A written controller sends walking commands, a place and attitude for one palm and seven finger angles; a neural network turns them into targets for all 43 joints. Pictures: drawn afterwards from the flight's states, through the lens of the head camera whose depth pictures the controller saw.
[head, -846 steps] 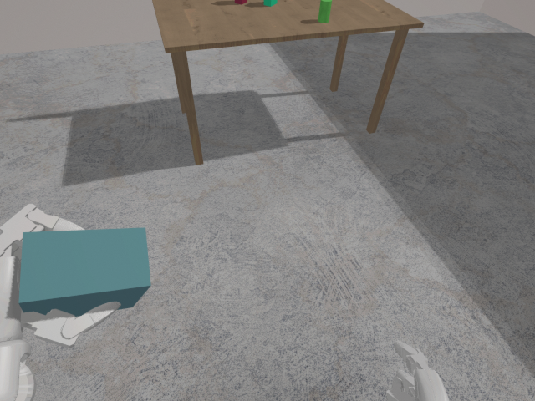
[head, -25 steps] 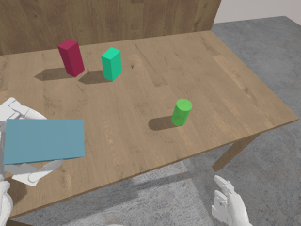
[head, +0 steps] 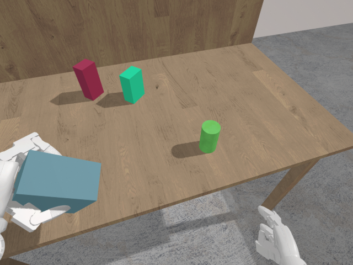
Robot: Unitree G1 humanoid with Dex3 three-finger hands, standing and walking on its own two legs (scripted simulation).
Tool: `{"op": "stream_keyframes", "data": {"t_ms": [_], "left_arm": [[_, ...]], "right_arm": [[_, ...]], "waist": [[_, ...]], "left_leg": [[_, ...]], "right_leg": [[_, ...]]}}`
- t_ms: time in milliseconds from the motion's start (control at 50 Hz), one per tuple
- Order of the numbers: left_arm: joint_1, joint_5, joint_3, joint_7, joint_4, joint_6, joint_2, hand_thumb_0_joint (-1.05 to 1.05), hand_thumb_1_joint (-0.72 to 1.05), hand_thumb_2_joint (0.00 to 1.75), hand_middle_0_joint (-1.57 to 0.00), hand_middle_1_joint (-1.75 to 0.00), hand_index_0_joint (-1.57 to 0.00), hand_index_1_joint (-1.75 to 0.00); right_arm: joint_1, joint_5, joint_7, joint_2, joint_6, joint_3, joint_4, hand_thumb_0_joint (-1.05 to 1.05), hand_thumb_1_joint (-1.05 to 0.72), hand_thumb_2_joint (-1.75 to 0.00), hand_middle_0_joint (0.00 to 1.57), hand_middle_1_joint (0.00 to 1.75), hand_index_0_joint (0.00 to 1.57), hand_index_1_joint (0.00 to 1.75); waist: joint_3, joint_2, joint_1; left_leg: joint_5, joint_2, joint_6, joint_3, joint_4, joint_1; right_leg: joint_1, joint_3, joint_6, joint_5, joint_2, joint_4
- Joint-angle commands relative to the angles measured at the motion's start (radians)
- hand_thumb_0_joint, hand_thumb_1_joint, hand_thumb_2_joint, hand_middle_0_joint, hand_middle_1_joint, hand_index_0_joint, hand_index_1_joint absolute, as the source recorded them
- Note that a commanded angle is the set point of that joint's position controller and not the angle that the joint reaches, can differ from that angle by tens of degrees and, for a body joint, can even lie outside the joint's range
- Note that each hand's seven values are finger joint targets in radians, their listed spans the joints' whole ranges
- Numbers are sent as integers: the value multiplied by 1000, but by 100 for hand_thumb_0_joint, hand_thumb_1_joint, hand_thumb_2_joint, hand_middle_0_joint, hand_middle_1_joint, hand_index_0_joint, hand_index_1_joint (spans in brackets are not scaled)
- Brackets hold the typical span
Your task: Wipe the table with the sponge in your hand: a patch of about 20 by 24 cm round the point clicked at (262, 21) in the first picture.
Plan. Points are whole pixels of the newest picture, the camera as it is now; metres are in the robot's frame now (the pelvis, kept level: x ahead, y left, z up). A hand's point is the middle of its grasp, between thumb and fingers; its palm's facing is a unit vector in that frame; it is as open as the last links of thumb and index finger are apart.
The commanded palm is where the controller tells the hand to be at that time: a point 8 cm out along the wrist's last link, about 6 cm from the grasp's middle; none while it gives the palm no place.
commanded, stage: turn the palm down, sponge in hand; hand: left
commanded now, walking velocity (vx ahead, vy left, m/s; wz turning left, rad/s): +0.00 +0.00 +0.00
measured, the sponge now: (65, 187) +0.21 +0.23 +0.12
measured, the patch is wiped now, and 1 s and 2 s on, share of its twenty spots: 0.00 0.00 0.00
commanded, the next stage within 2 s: move the sponge above the wiping area in 1.88 s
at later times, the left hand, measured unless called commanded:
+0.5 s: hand (43, 169) +0.23 +0.26 +0.16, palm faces +0.28 -0.50 -0.82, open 10.4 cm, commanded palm +0.19 +0.29 +0.18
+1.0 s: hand (27, 178) +0.22 +0.30 +0.12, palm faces +0.17 -0.27 -0.95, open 10.4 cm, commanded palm +0.20 +0.30 +0.18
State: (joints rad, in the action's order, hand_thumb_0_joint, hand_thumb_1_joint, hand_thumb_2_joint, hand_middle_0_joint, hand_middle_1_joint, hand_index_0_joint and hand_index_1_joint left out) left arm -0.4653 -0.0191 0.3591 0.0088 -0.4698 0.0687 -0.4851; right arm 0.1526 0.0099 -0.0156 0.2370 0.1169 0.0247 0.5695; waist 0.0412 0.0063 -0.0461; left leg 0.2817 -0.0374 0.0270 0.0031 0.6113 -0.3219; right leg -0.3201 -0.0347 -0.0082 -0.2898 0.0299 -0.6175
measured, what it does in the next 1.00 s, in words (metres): stands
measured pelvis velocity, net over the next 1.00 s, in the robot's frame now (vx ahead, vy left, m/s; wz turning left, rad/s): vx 0.02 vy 0.01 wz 0.02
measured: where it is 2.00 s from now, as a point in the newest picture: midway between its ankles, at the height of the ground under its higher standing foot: outside the picture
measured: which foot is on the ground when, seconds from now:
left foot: down 0.00-1.00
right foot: down 0.00-1.00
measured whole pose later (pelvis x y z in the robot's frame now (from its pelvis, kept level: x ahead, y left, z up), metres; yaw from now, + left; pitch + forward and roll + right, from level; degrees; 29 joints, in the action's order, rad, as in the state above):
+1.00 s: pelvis +0.02 +0.01 +0.00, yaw +1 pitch +1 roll -1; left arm -0.34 -0.57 0.17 -0.06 -0.35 -0.20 -0.57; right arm 0.15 -0.04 -0.09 0.25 0.02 0.04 0.55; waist -0.03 0.09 -0.10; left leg 0.32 -0.03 0.02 -0.02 0.64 -0.34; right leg -0.31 -0.06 -0.02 -0.32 0.04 -0.61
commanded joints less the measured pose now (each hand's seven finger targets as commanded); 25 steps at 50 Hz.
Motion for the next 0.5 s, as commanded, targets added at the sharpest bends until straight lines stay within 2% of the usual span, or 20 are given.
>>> {"op": "stream_keyframes", "data": {"t_ms": [0,20,40,60,80,100,120,140,160,180,200,240,260,280,340,360,380,440,460,480], "left_arm": [[197,-34,257,-141,-162,181,-266,0,10,130,-120,-160,-120,-160],[217,-37,238,-139,-117,174,-259,0,10,130,-120,-160,-120,-160],[252,-41,235,-132,-63,156,-282,0,10,130,-120,-160,-120,-160],[300,-53,238,-120,-26,125,-318,0,10,130,-120,-160,-120,-160],[328,-60,164,-100,10,98,-272,0,10,130,-120,-160,-120,-160],[326,-75,165,-82,57,72,-301,0,10,130,-120,-160,-120,-160],[343,-87,123,-58,58,48,-290,0,10,130,-120,-160,-120,-160],[343,-103,117,-40,56,30,-314,0,10,130,-120,-160,-120,-160],[352,-119,108,-23,36,11,-325,0,10,130,-120,-160,-120,-160],[379,-133,74,-13,7,17,-307,0,10,130,-120,-160,-120,-160],[343,-140,99,-6,4,29,-323,0,10,130,-120,-160,-120,-160],[267,-145,148,0,-49,65,-359,0,10,130,-120,-160,-120,-160],[248,-143,223,-9,-66,76,-420,0,10,130,-120,-160,-120,-160],[243,-144,212,-18,-82,95,-388,0,10,130,-120,-160,-120,-160],[134,-131,270,-52,-76,105,-383,0,10,130,-120,-160,-120,-160],[96,-137,309,-72,-42,84,-408,0,10,130,-120,-160,-120,-160],[93,-142,250,-81,-40,64,-350,0,10,130,-120,-160,-120,-160],[69,-183,211,-98,-19,2,-337,0,10,130,-120,-160,-120,-160],[79,-204,214,-101,-4,-22,-351,0,10,130,-120,-160,-120,-160],[100,-222,168,-97,-10,-35,-329,0,10,130,-120,-160,-120,-160]], "right_arm": [[-63,13,-25,108,63,-66,-105,0,-90,-90,20,30,20,30],[-56,12,-30,122,56,-72,-94,0,-90,-90,20,30,20,30],[-52,10,-38,131,49,-74,-89,0,-90,-90,20,30,20,30],[-67,-6,-39,135,46,-70,-87,0,-90,-90,20,30,20,30],[-65,-3,-48,129,42,-65,-97,0,-90,-90,20,30,20,30],[-58,-8,-57,139,37,-66,-93,0,-90,-90,20,30,20,30],[-71,-9,-66,140,35,-60,-107,0,-90,-90,20,30,20,30],[-77,-13,-73,141,33,-60,-115,0,-90,-90,20,30,20,30],[-108,-25,-72,134,38,-48,-131,0,-90,-90,20,30,20,30],[-93,-21,-76,129,35,-47,-136,0,-90,-90,20,30,20,30],[-81,-15,-82,130,37,-54,-137,0,-90,-90,20,30,20,30],[-72,-7,-82,127,36,-58,-151,0,-90,-90,20,30,20,30],[-90,-17,-76,125,43,-55,-154,0,-90,-90,20,30,20,30],[-71,-9,-74,117,39,-57,-156,0,-90,-90,20,30,20,30],[-28,-8,-66,126,28,-80,-154,0,-90,-90,20,30,20,30],[-45,-21,-60,124,27,-82,-151,0,-90,-90,20,30,20,30],[-20,-21,-57,127,15,-84,-157,0,-90,-90,20,30,20,30],[-12,-27,-62,137,-12,-95,-167,0,-90,-90,20,30,20,30],[-37,-36,-62,135,-11,-88,-170,0,-90,-90,20,30,20,30],[-12,-34,-67,140,-16,-88,-174,0,-90,-90,20,30,20,30]], "waist": [[-168,107,0],[-168,114,10],[-166,99,16],[-147,114,24],[-140,106,27],[-134,89,24],[-139,77,21],[-143,71,15],[-144,85,9],[-153,81,12],[-171,40,6],[-213,7,-16],[-215,10,-32],[-232,12,-33],[-253,20,-47],[-232,31,-58],[-232,30,-50],[-216,16,-47],[-185,16,-45],[-198,10,-34]], "left_leg": [[-14,50,-26,20,-35,41],[-1,52,-30,20,-23,27],[18,54,-33,20,-18,8],[67,58,-34,24,-21,5],[76,62,-40,25,-20,-8],[80,61,-41,24,-23,-17],[68,64,-46,24,-23,-14],[56,62,-48,23,-18,-13],[60,65,-47,25,-17,0],[50,64,-49,15,-16,-4],[15,57,-52,13,-5,5],[-46,54,-55,8,15,6],[-57,53,-49,10,22,11],[-89,54,-52,7,28,-1],[-183,43,-49,16,50,-5],[-185,43,-45,22,55,-15],[-194,43,-46,25,55,-32],[-198,38,-48,29,55,-46],[-179,39,-48,30,52,-42],[-172,40,-53,29,53,-45]], "right_leg": [[-54,-53,8,-31,-37,94],[-69,-43,3,-37,-27,99],[-68,-33,-3,-55,-17,107],[-82,-20,-2,-95,-20,118],[-77,-15,-4,-109,-6,132],[-71,-11,-6,-121,-5,138],[-63,-1,-7,-119,2,143],[-58,7,-7,-126,5,149],[-61,15,-1,-137,-1,149],[-56,4,0,-127,5,142],[-41,5,-2,-93,3,135],[-7,8,-5,-21,7,116],[0,18,-1,-18,0,116],[11,2,-2,35,7,99],[35,-11,-8,185,9,57],[35,3,-5,193,8,61],[33,-9,-8,214,14,50],[22,-7,-14,230,16,40],[5,2,-12,205,11,54],[3,-1,-15,203,14,56]]}}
